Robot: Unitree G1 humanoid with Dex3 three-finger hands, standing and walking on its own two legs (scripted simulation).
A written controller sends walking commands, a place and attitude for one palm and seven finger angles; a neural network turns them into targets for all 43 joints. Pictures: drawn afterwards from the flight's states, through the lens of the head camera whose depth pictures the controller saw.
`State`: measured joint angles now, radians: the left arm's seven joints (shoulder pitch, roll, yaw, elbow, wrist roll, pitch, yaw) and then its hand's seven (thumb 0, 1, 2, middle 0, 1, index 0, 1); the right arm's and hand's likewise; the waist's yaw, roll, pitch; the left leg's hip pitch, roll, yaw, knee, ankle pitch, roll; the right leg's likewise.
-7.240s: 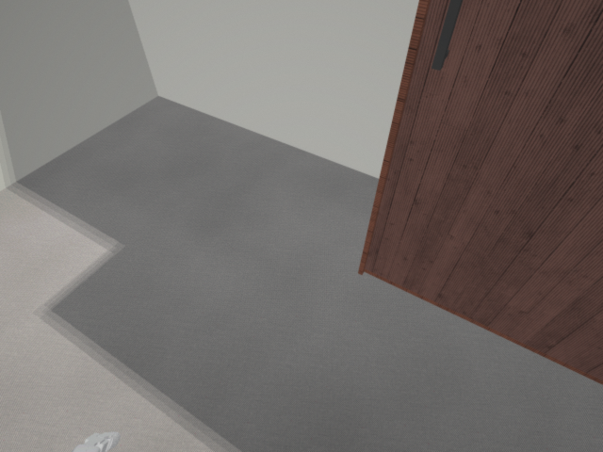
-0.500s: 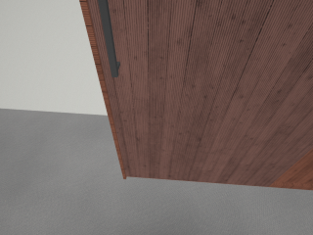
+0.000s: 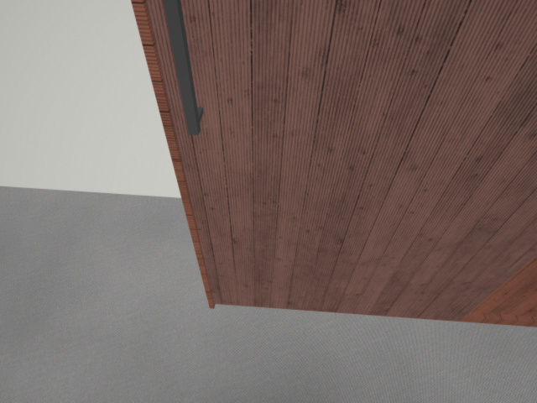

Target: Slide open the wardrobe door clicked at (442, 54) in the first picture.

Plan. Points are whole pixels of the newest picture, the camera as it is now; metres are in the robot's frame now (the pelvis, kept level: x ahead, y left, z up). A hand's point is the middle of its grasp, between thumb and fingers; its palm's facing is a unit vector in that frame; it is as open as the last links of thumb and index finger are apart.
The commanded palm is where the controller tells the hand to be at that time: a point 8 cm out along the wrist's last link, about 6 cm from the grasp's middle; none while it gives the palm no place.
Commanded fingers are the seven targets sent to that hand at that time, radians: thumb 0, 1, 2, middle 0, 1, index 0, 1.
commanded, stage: look again from close up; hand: left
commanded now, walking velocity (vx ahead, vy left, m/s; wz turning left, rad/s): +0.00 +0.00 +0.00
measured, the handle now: (185, 51) +0.55 +0.18 +0.26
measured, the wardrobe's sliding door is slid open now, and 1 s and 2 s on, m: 0.00 0.00 0.00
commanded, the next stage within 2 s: shuffle to correct the standing spot in 0.44 s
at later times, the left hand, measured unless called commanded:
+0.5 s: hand out of the picture -0.01 +0.16 -0.18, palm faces +0.05 -0.98 -0.17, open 7.3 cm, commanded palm none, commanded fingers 0.00 0.90 0.90 -0.20 -0.30 -0.20 -0.30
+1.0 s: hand out of the picture +0.03 +0.19 -0.18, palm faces +0.05 -0.99 -0.14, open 7.4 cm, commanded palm none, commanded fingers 0.00 0.90 0.90 -0.20 -0.30 -0.20 -0.30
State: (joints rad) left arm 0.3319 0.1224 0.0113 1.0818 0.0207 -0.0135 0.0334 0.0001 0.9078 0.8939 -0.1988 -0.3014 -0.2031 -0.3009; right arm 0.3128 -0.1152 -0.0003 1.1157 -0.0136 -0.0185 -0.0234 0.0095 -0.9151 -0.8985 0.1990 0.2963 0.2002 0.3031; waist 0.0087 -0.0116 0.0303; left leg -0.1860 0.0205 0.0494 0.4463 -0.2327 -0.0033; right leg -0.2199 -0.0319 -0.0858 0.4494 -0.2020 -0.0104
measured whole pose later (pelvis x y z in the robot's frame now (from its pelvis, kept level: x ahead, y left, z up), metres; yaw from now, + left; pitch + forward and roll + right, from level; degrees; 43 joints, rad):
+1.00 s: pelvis +0.06 +0.03 +0.00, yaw +0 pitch +0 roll +0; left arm 0.34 0.13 0.05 1.08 0.03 0.01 0.02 0.00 0.91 0.89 -0.20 -0.30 -0.20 -0.30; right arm 0.42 -0.09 0.00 1.09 -0.03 -0.05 -0.04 0.01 -0.91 -0.90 0.20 0.30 0.20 0.30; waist -0.01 -0.04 0.03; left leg -0.13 -0.02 0.08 0.45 -0.33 0.05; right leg -0.38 -0.06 -0.09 0.86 -0.46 -0.03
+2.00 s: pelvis +0.05 +0.01 +0.00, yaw +0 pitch -1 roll +1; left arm 0.24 0.20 0.00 1.09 0.01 -0.01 0.01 0.00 0.91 0.89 -0.20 -0.30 -0.20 -0.30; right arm 0.33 -0.23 0.01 1.06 -0.02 -0.01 -0.01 0.01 -0.91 -0.90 0.20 0.30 0.20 0.30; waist 0.00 0.06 0.05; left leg -0.09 -0.02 0.07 0.41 -0.30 0.01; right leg -0.29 -0.03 -0.08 0.48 -0.17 -0.04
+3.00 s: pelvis +0.07 -0.01 +0.00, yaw +1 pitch -2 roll +1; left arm 0.23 0.17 0.01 1.12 0.01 -0.02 0.02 0.00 0.91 0.89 -0.20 -0.30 -0.20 -0.30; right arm 0.31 -0.17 0.01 1.13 -0.02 -0.02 -0.03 0.01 -0.91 -0.90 0.20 0.30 0.20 0.30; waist 0.00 0.02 0.05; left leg -0.05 0.03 0.05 0.39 -0.31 -0.02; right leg -0.24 0.01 -0.10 0.44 -0.18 -0.06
